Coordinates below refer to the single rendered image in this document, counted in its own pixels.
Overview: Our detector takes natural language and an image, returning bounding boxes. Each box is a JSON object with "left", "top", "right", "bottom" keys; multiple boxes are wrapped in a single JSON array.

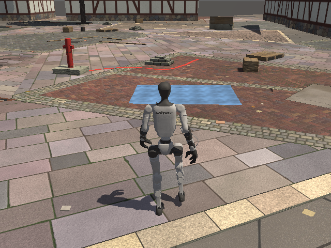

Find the robot right upper arm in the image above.
[{"left": 175, "top": 104, "right": 189, "bottom": 133}]

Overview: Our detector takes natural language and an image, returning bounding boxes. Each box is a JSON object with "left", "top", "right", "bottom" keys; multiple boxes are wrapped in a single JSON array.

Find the robot right hand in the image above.
[{"left": 185, "top": 150, "right": 198, "bottom": 164}]

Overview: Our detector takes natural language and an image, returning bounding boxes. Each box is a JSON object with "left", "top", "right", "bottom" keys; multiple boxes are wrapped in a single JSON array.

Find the robot left forearm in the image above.
[{"left": 140, "top": 125, "right": 147, "bottom": 141}]

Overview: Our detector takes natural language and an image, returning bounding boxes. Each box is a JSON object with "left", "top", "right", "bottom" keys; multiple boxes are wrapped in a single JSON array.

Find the robot left thigh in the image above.
[{"left": 148, "top": 145, "right": 162, "bottom": 184}]

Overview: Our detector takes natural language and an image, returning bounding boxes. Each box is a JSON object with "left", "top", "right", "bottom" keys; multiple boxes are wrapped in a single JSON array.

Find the robot right forearm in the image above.
[{"left": 184, "top": 126, "right": 196, "bottom": 151}]

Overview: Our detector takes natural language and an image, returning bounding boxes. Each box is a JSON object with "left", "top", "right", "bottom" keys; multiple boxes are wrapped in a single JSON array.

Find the robot left foot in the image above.
[{"left": 156, "top": 202, "right": 164, "bottom": 216}]

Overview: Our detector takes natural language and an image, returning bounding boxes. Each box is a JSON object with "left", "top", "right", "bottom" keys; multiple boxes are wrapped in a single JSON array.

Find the robot left upper arm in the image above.
[{"left": 141, "top": 104, "right": 154, "bottom": 132}]

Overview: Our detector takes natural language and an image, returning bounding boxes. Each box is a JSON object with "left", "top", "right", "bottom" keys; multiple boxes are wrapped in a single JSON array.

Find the robot left hand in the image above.
[{"left": 140, "top": 139, "right": 152, "bottom": 149}]

